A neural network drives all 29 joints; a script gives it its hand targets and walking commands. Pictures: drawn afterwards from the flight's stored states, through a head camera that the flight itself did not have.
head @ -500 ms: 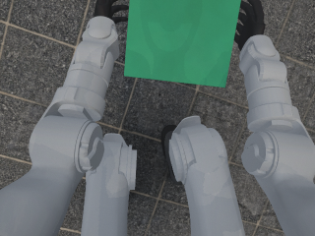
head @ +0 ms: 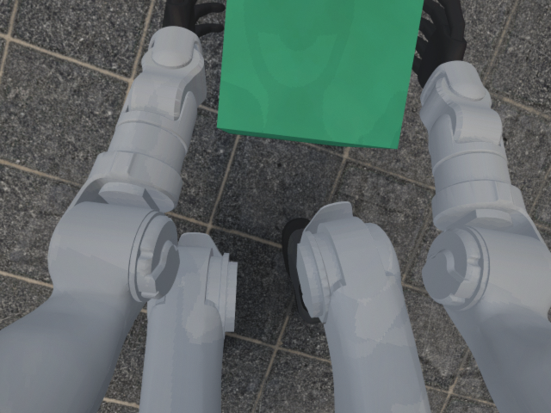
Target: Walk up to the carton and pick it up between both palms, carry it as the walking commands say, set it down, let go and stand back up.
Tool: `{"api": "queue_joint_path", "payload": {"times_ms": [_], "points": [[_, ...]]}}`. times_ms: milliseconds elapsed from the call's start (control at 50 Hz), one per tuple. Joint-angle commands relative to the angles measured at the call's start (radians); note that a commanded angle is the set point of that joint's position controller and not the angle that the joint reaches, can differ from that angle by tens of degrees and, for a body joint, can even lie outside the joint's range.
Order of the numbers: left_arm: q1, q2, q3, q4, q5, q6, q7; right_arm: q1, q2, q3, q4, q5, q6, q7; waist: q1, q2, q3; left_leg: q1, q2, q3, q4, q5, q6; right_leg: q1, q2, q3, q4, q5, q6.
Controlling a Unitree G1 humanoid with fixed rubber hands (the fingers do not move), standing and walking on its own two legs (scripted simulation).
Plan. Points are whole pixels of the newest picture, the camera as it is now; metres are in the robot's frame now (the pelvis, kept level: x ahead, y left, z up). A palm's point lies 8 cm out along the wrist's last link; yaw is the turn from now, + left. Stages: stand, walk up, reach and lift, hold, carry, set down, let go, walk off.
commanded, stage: set down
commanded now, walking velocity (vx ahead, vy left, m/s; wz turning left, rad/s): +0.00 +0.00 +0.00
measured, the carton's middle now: (303, 63) +0.51 -0.14 -0.24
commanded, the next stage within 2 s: let go in 1.90 s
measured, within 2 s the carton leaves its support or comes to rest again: neither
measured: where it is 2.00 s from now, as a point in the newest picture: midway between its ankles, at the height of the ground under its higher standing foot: (260, 308)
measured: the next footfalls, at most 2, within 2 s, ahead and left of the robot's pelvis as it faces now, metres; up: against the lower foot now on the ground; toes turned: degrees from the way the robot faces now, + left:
none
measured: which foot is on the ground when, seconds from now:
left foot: down 0.00-1.00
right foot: down 0.00-1.00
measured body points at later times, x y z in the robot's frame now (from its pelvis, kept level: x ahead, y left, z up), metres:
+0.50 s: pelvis -0.02 -0.01 +0.00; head +0.36 -0.05 +0.23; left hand +0.55 +0.03 -0.19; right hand +0.45 -0.32 -0.19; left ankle +0.08 +0.09 -0.33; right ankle +0.12 -0.11 -0.33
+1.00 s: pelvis -0.03 -0.01 +0.05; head +0.33 -0.09 +0.30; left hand +0.56 +0.02 -0.10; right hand +0.45 -0.33 -0.09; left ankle +0.08 +0.09 -0.33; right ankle +0.12 -0.11 -0.33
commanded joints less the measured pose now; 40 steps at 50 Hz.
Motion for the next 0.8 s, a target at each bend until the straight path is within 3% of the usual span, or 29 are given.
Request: {"api": "queue_joint_path", "payload": {"times_ms": [0, 100, 180, 300, 340, 420, 480, 560, 620, 680, 780], "points": [[-0.334, -0.461, -0.193, -0.067, -0.022, -0.019, -0.126, -0.357, 0.338, 0.193, -0.024, 0.025, -0.031, 0.114, -0.098, 0.122, -0.998, 0.174, 0.043, -0.01, -0.245, 0.285, -0.012, 0.729, 0.043, 0.071, -0.167, 0.478, 0.02], [-0.233, -0.009, -0.153, -0.09, -0.043, -0.044, -0.019, -0.194, -0.107, 0.063, 0.018, 0.035, -0.104, -0.029, -0.104, 0.099, -1.019, 0.213, 0.073, -0.006, -0.262, 0.263, -0.025, 0.79, 0.025, 0.07, -0.191, 0.484, 0.035], [-0.29, 0.113, -0.199, -0.188, -0.125, -0.049, 0.016, -0.235, -0.234, 0.042, -0.066, 0.088, -0.159, -0.101, -0.135, 0.07, -1.177, 0.277, 0.095, -0.027, -0.245, 0.312, -0.021, 0.89, 0.026, 0.075, -0.183, 0.575, 0.027], [-0.381, 0.181, -0.232, -0.31, -0.161, -0.039, 0.02, -0.292, -0.299, 0.058, -0.143, 0.162, -0.16, -0.115, -0.137, 0.122, -1.306, 0.366, 0.116, -0.038, -0.232, 0.315, -0.015, 0.922, 0.016, 0.081, -0.176, 0.603, 0.02], [-0.42, 0.191, -0.245, -0.314, -0.18, -0.028, 0.017, -0.321, -0.319, 0.071, -0.133, 0.184, -0.149, -0.113, -0.146, 0.132, -1.303, 0.406, 0.126, -0.043, -0.239, 0.265, -0.013, 0.888, 0.007, 0.074, -0.192, 0.521, 0.015], [-0.391, 0.193, -0.268, -0.259, -0.222, -0.008, 0.0, -0.311, -0.318, 0.104, -0.122, 0.218, -0.126, -0.108, -0.161, 0.103, -1.355, 0.392, 0.135, -0.029, -0.224, 0.253, -0.004, 0.967, 0.003, 0.068, -0.182, 0.546, 0.015], [-0.383, 0.23, -0.248, -0.255, -0.208, -0.009, -0.006, -0.311, -0.324, 0.1, -0.148, 0.22, -0.124, -0.103, -0.15, 0.071, -1.343, 0.343, 0.14, -0.022, -0.206, 0.247, 0.002, 1.003, 0.002, 0.087, -0.178, 0.571, 0.024], [-0.394, 0.275, -0.214, -0.249, -0.184, 0.001, -0.004, -0.318, -0.328, 0.112, -0.145, 0.237, -0.105, -0.105, -0.115, 0.078, -1.336, 0.302, 0.148, -0.007, -0.2, 0.176, 0.004, 1.034, -0.001, 0.114, -0.189, 0.482, 0.022], [-0.411, 0.289, -0.214, -0.368, -0.191, 0.028, 0.006, -0.317, -0.343, 0.118, -0.254, 0.256, -0.073, -0.118, -0.113, 0.091, -1.533, 0.394, 0.142, 0.013, -0.212, 0.188, -0.001, 1.179, 0.011, 0.115, -0.21, 0.494, 0.018], [-0.393, 0.277, -0.216, -0.391, -0.2, 0.075, 0.014, -0.292, -0.355, 0.125, -0.299, 0.262, -0.021, -0.127, -0.11, 0.093, -1.59, 0.436, 0.139, 0.031, -0.244, 0.15, -0.003, 1.239, 0.02, 0.106, -0.246, 0.453, 0.019], [-0.37, 0.304, -0.17, -0.494, -0.201, 0.132, 0.025, -0.262, -0.357, 0.123, -0.458, 0.243, 0.054, -0.141, -0.099, 0.012, -1.735, 0.45, 0.123, 0.048, -0.293, 0.149, 0.01, 1.398, 0.037, 0.103, -0.293, 0.508, 0.028]]}}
